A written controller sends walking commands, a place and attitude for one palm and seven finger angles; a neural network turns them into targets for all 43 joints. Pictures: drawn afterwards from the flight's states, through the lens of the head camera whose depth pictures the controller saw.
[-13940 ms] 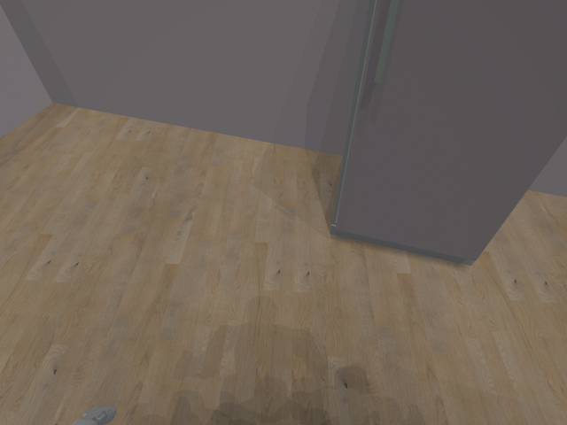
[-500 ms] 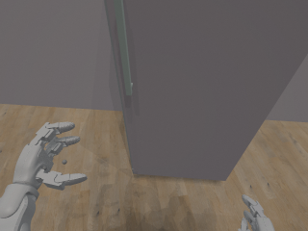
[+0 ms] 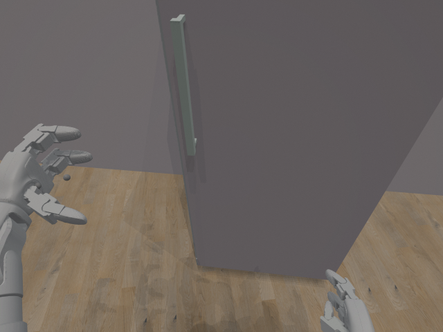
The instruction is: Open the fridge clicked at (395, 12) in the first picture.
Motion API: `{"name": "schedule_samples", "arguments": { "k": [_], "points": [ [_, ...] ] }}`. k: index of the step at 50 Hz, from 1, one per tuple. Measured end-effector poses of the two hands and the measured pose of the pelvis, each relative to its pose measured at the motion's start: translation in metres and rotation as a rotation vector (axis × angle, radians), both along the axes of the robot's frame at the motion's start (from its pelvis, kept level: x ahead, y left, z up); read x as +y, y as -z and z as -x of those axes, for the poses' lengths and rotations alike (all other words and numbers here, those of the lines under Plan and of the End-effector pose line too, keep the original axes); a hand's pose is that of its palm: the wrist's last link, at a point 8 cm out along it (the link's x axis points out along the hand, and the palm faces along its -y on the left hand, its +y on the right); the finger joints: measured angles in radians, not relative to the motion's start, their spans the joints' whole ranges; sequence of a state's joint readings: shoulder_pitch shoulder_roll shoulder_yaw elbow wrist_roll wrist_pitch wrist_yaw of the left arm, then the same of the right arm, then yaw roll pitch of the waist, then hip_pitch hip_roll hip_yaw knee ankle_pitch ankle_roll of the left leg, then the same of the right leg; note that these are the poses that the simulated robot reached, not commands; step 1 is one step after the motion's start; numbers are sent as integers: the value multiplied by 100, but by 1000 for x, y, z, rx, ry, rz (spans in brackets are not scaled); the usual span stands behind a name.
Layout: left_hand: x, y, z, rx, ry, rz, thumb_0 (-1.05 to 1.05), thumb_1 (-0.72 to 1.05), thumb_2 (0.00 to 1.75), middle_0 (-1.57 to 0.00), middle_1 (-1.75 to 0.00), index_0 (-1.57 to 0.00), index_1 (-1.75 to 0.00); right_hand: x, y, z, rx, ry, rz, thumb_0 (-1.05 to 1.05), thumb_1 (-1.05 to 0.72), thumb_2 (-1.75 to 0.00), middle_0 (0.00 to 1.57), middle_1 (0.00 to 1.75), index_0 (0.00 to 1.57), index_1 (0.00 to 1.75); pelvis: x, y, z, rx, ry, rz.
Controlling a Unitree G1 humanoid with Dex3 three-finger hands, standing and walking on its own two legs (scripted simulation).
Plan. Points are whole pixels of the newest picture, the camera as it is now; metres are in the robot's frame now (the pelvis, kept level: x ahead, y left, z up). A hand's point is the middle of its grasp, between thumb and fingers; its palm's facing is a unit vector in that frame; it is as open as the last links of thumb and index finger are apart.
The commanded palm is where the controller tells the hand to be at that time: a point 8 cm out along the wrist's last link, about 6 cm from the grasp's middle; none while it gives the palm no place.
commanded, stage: raise the hand to about handle height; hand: left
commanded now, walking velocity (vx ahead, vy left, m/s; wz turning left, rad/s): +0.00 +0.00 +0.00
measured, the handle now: (187, 94) +0.54 +0.15 +0.19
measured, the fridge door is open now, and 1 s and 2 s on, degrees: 0 0 0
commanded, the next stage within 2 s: move the hooked fingers beside the handle in 0.54 s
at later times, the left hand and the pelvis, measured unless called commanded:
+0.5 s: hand (69, 174) +0.28 +0.28 +0.19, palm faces +0.12 -0.99 -0.05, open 14.0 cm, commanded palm +0.24 +0.32 +0.19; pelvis -0.01 +0.00 +0.00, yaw -1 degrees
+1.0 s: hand (102, 156) +0.32 +0.25 +0.19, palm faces +0.05 -1.00 -0.03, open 14.0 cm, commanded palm +0.29 +0.29 +0.18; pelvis -0.01 +0.00 +0.00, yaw -1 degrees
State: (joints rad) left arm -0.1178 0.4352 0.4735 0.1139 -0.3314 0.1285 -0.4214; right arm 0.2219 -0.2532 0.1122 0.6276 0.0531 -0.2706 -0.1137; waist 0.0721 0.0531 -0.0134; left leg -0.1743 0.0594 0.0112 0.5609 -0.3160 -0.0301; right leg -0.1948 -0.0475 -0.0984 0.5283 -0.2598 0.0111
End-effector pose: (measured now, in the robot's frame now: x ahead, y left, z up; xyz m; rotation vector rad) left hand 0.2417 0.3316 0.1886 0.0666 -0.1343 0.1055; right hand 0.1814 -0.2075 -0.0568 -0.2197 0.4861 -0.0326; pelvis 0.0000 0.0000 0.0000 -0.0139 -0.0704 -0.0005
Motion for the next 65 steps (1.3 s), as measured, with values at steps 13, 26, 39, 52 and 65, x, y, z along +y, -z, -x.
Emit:
{"name": "schedule_samples", "arguments": {
  "k": [13,26,39,52,65],
  "points": [
    [-7,8,-16,105,59,31,-2,-50,30,-30,-120,-30,-120,-22,1,17,41,64,16,2,-90,-90,20,30,21,30,2,-3,4,7,18,-8],
    [-1,1,-7,82,-2,18,-2,-50,30,-30,-120,-30,-120,-15,-4,14,17,50,14,2,-90,-90,20,30,20,30,0,-4,8,-15,12,-5],
    [-8,1,-13,69,8,37,-2,-51,30,-30,-120,-30,-120,-11,-3,12,20,34,9,2,-90,-90,20,30,21,31,-1,-4,9,-15,5,-5],
    [-35,-3,-63,66,67,36,-2,-50,30,-30,-120,-30,-120,-27,5,28,69,99,20,2,-90,-90,20,30,21,31,-3,-5,6,13,15,-11],
    [-44,6,-85,98,47,55,-2,-50,30,-30,-120,-30,-120,-41,13,38,130,144,29,2,-90,-90,20,30,21,30,-4,-5,-1,34,28,-15]
  ]
}}
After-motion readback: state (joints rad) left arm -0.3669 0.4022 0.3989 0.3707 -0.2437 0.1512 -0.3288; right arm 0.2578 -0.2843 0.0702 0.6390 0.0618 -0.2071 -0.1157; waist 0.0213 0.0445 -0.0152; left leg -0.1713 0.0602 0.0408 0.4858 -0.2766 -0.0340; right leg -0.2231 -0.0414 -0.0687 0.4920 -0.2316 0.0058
